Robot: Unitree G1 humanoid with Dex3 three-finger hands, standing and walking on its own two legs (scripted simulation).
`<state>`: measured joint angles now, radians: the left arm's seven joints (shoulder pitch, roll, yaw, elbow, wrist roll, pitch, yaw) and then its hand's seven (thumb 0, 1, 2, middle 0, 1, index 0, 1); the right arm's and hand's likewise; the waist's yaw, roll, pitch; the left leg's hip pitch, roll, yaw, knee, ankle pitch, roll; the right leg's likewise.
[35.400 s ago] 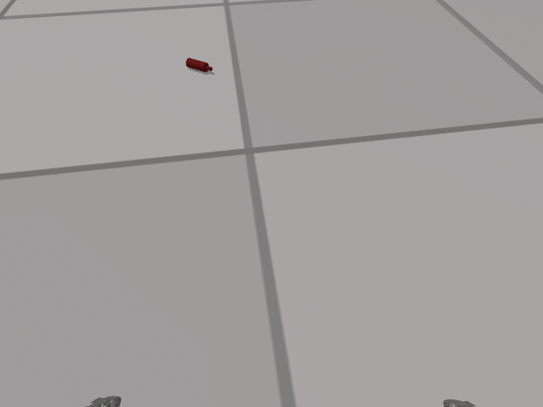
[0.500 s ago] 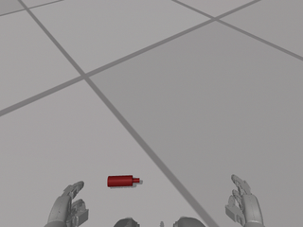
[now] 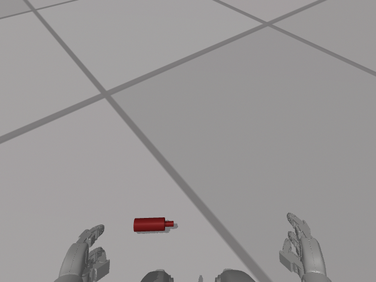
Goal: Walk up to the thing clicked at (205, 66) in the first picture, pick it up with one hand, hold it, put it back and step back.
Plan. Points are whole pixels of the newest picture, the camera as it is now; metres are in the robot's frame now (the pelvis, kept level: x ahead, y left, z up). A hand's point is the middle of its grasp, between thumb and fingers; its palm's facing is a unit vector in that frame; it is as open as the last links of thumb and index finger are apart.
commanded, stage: home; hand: left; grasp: from above
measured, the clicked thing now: (154, 224) +0.45 +0.17 -0.69
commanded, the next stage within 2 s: stand in 0.86 s
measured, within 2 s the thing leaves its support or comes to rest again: neither
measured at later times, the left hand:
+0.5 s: hand (106, 260) +0.17 +0.18 -0.05, palm faces +0.04 -0.98 -0.20, open 7.4 cm
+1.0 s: hand (105, 261) +0.17 +0.19 -0.06, palm faces +0.02 -0.97 -0.25, open 7.4 cm
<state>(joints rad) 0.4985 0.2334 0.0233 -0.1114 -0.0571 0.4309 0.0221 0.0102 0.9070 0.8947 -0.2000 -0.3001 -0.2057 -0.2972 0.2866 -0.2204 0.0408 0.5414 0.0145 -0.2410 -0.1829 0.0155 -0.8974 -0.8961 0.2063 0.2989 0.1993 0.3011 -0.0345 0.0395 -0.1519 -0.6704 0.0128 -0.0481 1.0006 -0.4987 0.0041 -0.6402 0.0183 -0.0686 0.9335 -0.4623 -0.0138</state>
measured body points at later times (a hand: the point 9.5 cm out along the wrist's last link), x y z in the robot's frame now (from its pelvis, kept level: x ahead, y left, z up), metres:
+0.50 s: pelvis +0.01 +0.00 +0.00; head +0.03 +0.01 +0.45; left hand +0.17 +0.24 -0.03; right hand +0.17 -0.24 -0.07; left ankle +0.00 +0.11 -0.68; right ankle +0.00 -0.11 -0.68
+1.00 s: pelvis +0.00 +0.00 +0.00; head +0.03 +0.01 +0.45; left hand +0.16 +0.24 -0.04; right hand +0.16 -0.24 -0.07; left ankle +0.00 +0.11 -0.68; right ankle +0.00 -0.11 -0.68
